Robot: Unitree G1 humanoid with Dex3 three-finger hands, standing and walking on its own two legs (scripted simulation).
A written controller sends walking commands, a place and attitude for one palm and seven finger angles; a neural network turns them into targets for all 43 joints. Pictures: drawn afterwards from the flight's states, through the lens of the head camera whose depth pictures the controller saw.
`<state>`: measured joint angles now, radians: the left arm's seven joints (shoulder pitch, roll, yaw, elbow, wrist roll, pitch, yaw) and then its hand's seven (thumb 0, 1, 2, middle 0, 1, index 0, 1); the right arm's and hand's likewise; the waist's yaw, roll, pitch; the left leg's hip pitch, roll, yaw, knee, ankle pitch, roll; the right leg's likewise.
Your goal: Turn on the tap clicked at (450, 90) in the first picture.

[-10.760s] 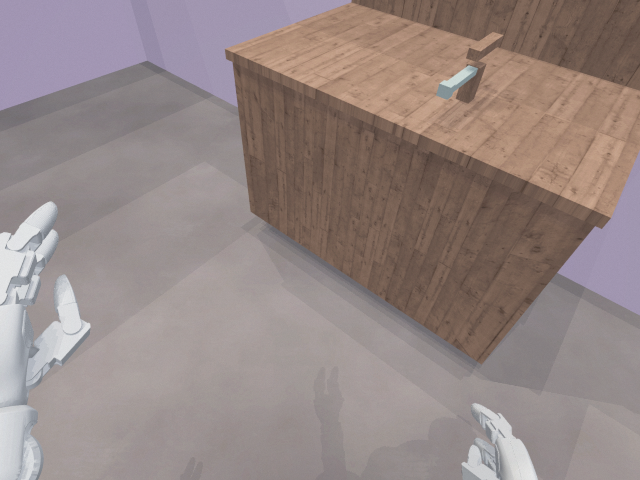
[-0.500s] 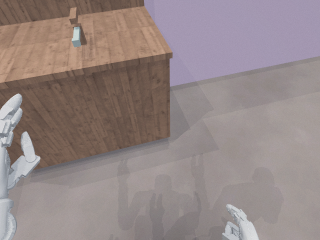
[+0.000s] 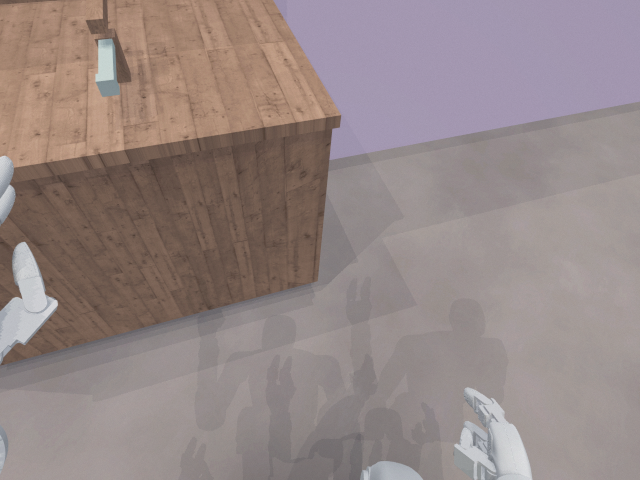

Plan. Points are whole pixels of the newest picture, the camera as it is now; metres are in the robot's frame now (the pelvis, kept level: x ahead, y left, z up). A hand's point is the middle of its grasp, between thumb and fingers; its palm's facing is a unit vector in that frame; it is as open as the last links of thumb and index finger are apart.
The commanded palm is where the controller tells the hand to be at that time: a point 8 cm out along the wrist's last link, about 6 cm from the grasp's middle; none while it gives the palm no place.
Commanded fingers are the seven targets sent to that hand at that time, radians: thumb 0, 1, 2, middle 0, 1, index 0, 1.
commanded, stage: take the last steps up to it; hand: left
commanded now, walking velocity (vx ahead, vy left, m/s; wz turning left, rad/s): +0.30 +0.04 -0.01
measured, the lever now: (107, 84) +0.68 +0.40 +0.08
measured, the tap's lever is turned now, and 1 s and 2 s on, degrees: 0 0 0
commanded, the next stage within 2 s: come to a stop and stand still in 0.84 s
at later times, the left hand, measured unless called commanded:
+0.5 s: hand (130, 199) +0.35 +0.22 +0.18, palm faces +0.36 -0.80 -0.48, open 7.4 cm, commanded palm +0.28 +0.27 +0.18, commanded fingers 0.00 0.90 0.90 -0.20 -0.30 -0.20 -0.30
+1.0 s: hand (149, 124) +0.46 +0.23 +0.18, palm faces +0.40 -0.75 -0.52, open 7.4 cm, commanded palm +0.40 +0.28 +0.18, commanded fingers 0.00 0.90 0.90 -0.20 -0.30 -0.20 -0.30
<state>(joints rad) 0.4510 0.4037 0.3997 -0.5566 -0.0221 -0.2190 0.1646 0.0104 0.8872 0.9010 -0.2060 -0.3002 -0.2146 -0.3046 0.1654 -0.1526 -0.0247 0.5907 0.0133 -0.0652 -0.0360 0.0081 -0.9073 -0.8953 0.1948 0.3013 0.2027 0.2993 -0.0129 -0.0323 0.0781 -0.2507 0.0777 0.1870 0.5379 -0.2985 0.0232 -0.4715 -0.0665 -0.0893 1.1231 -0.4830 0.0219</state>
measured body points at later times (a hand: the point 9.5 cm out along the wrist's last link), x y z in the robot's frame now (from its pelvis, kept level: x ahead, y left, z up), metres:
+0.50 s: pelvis +0.13 -0.01 +0.01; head +0.19 -0.02 +0.45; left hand +0.32 +0.26 +0.20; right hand +0.30 -0.27 -0.09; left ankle +0.17 +0.15 -0.69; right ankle +0.13 -0.10 -0.74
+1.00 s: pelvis +0.24 -0.01 -0.01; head +0.27 -0.03 +0.44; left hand +0.43 +0.27 +0.21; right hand +0.41 -0.20 -0.12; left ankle +0.20 +0.13 -0.73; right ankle +0.27 -0.08 -0.74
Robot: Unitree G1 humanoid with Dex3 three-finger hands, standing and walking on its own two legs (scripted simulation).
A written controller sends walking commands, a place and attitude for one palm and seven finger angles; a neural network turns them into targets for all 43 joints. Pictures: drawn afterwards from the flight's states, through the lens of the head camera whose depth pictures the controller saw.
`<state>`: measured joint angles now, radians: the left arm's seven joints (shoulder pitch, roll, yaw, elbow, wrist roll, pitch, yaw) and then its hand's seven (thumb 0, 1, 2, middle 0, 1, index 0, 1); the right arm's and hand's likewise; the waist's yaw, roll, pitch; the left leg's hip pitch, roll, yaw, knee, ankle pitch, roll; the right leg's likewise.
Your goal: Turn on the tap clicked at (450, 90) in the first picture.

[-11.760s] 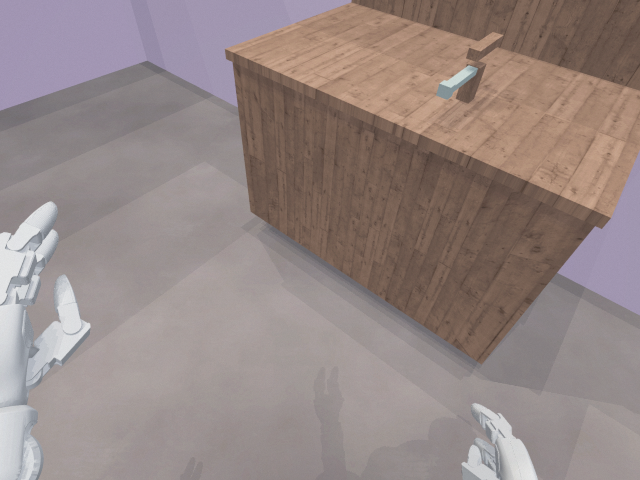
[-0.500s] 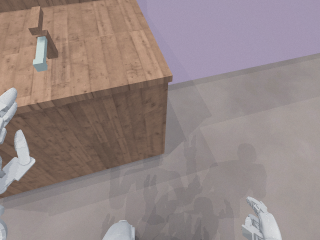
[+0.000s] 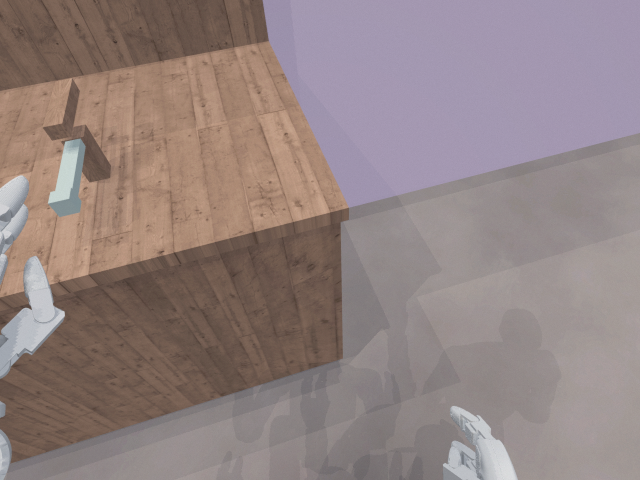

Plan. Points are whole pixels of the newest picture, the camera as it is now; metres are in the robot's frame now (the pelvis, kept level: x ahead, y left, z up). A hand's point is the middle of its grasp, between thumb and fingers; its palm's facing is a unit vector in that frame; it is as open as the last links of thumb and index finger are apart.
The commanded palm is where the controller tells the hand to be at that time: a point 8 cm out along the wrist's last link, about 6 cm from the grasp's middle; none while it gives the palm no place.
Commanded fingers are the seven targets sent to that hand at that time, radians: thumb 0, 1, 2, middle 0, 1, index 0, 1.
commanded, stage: come to a stop and stand still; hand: left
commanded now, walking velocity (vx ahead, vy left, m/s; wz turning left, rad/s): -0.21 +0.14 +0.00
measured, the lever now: (65, 202) +0.44 +0.40 +0.09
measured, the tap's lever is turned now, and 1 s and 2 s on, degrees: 0 0 0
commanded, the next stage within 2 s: look again from close up in 0.98 s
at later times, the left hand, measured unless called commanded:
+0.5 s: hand (28, 311) +0.22 +0.27 +0.18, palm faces +0.40 -0.82 -0.41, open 7.4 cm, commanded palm +0.17 +0.30 +0.19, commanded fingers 0.00 0.90 0.90 -0.20 -0.30 -0.20 -0.30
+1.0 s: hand (43, 355) +0.19 +0.25 +0.17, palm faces +0.35 -0.85 -0.39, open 7.4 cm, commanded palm +0.14 +0.29 +0.19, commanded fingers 0.00 0.90 0.90 -0.20 -0.30 -0.20 -0.30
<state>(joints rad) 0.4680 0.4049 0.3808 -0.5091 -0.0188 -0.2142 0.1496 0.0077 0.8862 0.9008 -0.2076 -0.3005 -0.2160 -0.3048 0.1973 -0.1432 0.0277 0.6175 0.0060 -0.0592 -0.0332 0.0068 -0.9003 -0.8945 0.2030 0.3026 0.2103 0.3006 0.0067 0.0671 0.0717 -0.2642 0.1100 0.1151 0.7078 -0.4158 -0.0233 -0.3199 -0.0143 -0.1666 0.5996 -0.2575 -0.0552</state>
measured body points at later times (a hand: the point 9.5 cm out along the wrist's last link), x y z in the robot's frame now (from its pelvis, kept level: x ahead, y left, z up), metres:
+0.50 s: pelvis +0.00 +0.02 +0.01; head +0.03 +0.04 +0.46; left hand +0.20 +0.31 +0.21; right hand +0.18 -0.20 -0.07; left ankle +0.04 +0.14 -0.73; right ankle +0.00 -0.08 -0.71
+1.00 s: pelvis -0.04 +0.02 +0.01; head -0.02 +0.02 +0.46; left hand +0.17 +0.29 +0.19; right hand +0.10 -0.24 -0.08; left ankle +0.01 +0.14 -0.73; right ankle -0.02 -0.09 -0.73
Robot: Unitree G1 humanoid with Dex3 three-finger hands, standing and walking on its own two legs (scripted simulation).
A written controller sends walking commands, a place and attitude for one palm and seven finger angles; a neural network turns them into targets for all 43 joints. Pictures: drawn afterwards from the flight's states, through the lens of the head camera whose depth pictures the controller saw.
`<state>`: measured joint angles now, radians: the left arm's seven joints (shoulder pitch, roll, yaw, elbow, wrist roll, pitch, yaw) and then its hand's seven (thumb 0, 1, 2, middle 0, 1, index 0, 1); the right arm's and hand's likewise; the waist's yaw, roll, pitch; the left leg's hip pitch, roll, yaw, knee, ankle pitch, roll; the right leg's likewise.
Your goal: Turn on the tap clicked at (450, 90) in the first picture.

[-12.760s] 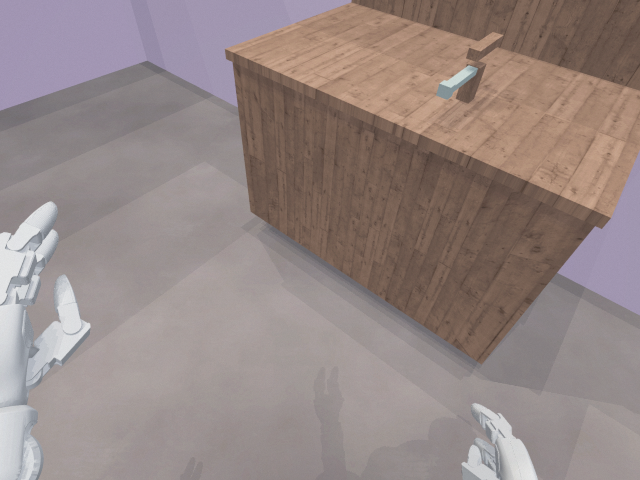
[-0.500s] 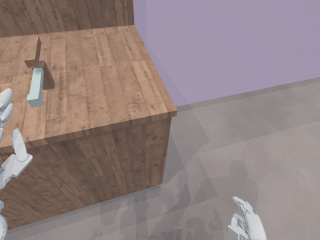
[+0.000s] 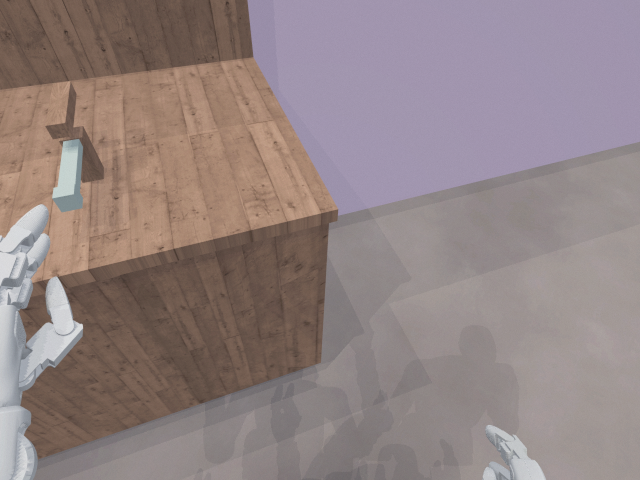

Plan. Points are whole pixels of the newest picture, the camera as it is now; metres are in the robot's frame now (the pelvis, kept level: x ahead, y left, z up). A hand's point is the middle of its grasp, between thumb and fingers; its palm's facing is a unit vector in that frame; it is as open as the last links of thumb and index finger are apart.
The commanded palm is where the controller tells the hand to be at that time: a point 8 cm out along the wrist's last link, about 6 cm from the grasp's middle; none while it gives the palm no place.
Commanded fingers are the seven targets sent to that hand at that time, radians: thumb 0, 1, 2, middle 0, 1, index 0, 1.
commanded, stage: look again from close up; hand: left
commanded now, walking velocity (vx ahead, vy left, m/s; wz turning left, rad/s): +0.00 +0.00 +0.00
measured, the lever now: (68, 198) +0.46 +0.40 +0.08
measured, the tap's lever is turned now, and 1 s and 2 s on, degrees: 0 0 0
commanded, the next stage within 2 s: shuffle to correct the standing spot in 0.34 s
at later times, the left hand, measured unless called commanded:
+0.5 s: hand (33, 299) +0.25 +0.30 +0.15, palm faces +0.41 -0.84 -0.36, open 7.4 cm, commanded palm +0.18 +0.31 +0.18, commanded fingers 0.00 0.90 0.90 -0.20 -0.30 -0.20 -0.30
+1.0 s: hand (76, 241) +0.31 +0.28 +0.16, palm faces +0.38 -0.85 -0.38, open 7.4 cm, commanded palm +0.25 +0.32 +0.18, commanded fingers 0.00 0.90 0.90 -0.20 -0.30 -0.20 -0.30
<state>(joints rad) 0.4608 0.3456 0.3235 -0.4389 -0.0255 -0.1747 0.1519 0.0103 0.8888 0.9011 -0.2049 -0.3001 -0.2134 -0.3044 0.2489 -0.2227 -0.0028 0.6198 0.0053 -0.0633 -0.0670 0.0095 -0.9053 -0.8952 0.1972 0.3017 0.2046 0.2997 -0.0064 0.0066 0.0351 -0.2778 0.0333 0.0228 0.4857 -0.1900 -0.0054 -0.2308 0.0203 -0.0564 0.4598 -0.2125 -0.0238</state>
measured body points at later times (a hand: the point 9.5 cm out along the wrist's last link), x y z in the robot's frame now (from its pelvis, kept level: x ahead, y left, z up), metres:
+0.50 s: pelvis +0.03 +0.03 +0.00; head +0.05 +0.06 +0.45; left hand +0.22 +0.34 +0.17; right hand +0.20 -0.18 -0.07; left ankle +0.04 +0.12 -0.74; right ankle +0.02 -0.10 -0.74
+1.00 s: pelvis +0.09 +0.04 -0.02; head +0.11 +0.05 +0.43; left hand +0.29 +0.32 +0.18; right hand +0.26 -0.19 -0.09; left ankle +0.04 +0.12 -0.74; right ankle +0.02 -0.10 -0.73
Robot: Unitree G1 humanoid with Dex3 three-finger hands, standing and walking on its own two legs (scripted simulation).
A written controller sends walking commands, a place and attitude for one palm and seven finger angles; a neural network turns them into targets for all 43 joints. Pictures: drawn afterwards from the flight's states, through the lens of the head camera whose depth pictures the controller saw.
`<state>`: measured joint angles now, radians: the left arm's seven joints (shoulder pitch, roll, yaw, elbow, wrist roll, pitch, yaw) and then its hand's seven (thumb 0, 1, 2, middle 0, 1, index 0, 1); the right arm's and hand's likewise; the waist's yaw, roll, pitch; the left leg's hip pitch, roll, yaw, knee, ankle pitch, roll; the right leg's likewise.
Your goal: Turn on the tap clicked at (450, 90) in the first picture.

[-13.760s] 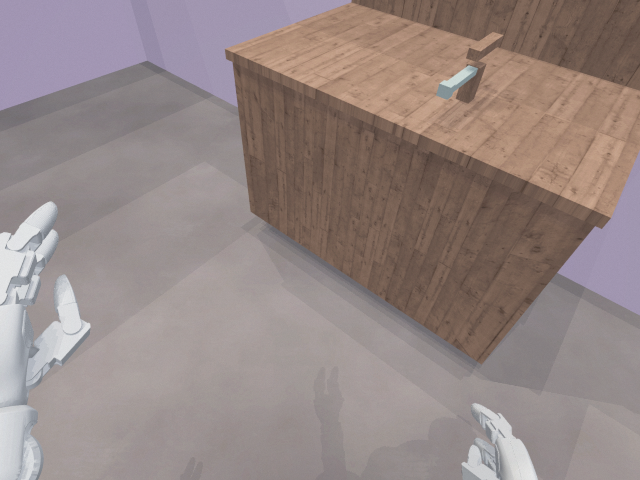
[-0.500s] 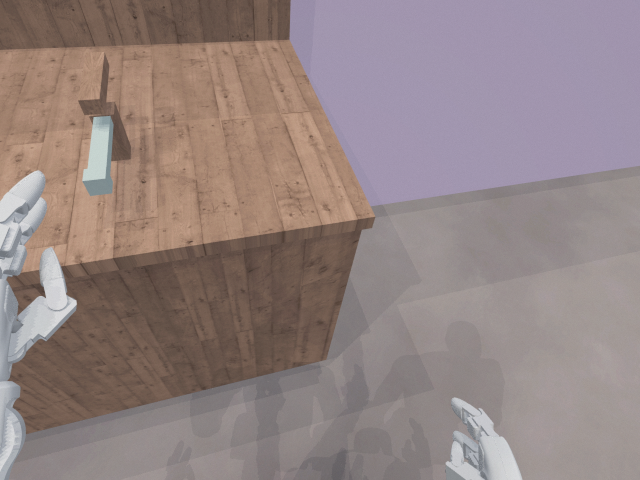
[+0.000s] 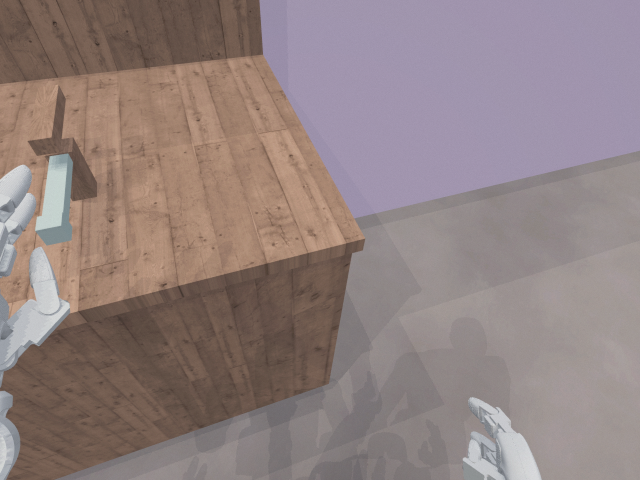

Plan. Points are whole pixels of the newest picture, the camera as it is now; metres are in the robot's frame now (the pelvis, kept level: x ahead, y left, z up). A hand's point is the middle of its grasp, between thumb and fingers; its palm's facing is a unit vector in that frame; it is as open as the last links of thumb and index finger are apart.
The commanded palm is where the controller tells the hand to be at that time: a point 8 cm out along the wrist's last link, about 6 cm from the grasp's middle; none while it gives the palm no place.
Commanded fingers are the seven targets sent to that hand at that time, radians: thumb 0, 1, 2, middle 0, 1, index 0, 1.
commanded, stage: come to a stop and stand still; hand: left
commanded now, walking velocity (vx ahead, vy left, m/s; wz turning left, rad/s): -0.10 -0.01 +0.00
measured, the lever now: (54, 228) +0.37 +0.36 +0.10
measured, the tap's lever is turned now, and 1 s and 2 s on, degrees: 0 0 0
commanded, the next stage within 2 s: look again from close up in 1.52 s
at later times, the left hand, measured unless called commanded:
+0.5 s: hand (75, 321) +0.20 +0.21 +0.20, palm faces +0.28 -0.88 -0.38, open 7.4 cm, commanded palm +0.14 +0.28 +0.19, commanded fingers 0.00 0.90 0.90 -0.20 -0.30 -0.20 -0.30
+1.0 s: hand out of the picture +0.07 +0.25 +0.20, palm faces +0.44 -0.83 -0.34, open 7.4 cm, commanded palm +0.01 +0.28 +0.19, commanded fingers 0.00 0.90 0.90 -0.20 -0.30 -0.20 -0.30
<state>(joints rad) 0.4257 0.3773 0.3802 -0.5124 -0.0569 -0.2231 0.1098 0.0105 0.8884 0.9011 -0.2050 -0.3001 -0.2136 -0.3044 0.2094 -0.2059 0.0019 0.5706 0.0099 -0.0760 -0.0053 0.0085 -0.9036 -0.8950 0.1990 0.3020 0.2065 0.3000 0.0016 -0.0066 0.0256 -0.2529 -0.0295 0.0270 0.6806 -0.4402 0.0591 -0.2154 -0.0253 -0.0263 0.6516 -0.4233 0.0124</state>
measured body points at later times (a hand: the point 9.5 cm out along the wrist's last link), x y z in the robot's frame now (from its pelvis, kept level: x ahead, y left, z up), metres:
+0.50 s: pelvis -0.03 +0.00 +0.01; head -0.03 +0.01 +0.46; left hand +0.18 +0.26 +0.22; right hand +0.14 -0.22 -0.05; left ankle -0.01 +0.08 -0.72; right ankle +0.04 -0.11 -0.70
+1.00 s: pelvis -0.14 +0.00 +0.00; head -0.18 +0.01 +0.45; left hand +0.04 +0.30 +0.22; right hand +0.03 -0.23 -0.06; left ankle -0.04 +0.09 -0.70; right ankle -0.12 -0.09 -0.72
